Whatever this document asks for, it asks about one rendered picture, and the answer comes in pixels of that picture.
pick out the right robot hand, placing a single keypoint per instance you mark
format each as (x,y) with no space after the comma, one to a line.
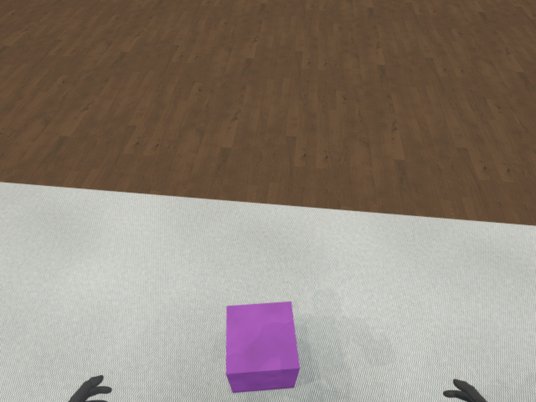
(467,393)

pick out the left robot hand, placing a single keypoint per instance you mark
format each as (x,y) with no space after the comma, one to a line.
(89,388)

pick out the carton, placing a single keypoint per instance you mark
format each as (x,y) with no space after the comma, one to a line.
(261,350)

